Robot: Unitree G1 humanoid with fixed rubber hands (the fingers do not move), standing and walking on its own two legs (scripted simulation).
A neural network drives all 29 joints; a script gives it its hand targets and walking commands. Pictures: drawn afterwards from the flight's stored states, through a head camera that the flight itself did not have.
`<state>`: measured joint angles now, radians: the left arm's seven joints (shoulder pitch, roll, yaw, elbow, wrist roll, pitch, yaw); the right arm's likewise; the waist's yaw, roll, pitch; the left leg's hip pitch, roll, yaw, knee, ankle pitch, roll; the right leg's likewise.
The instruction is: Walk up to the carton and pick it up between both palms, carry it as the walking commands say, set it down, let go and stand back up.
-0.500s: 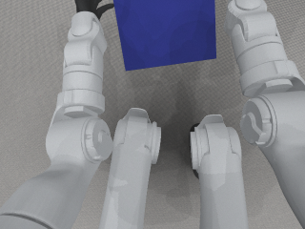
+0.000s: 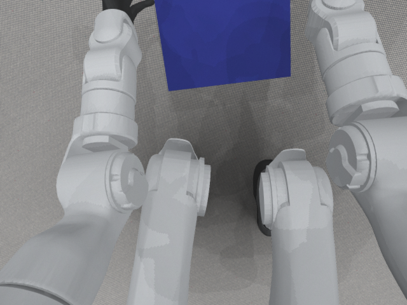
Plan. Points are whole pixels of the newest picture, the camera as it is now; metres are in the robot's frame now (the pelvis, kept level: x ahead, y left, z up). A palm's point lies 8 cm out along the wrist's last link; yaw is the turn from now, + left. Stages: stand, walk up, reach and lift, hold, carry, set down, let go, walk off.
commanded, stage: set down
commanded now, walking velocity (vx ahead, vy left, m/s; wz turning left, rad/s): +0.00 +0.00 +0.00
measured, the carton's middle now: out of the picture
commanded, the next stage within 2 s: none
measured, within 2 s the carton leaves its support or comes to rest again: rests again in 0.14 s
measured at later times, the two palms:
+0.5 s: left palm (118, 11) +0.51 +0.19 -0.18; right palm out of the picture +0.55 -0.10 -0.18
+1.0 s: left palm (118, 10) +0.51 +0.20 -0.18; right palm out of the picture +0.55 -0.10 -0.19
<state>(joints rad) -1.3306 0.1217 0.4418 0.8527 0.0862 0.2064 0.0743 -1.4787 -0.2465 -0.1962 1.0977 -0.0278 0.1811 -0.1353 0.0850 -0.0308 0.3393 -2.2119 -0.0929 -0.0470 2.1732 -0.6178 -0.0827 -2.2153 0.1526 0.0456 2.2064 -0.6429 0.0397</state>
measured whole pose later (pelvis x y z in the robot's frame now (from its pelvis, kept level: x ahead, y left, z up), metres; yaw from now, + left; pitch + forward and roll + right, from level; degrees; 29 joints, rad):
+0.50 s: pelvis +0.00 +0.00 -0.01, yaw +0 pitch +36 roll +2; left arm -1.35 0.16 0.43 0.92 0.08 0.19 0.04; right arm -1.49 -0.25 -0.21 1.12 -0.04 0.17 -0.09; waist 0.09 -0.02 0.36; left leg -2.22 -0.08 -0.03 2.20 -0.62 -0.07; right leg -2.22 0.13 0.04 2.24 -0.65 0.03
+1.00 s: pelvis +0.00 +0.00 -0.01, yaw +1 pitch +35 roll +2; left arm -1.38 0.20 0.40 0.99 0.03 0.15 0.06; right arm -1.48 -0.24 -0.24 1.09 -0.07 0.13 -0.06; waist 0.07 0.00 0.39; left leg -2.22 -0.07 -0.02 2.23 -0.63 -0.06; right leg -2.22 0.11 0.03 2.27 -0.66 0.03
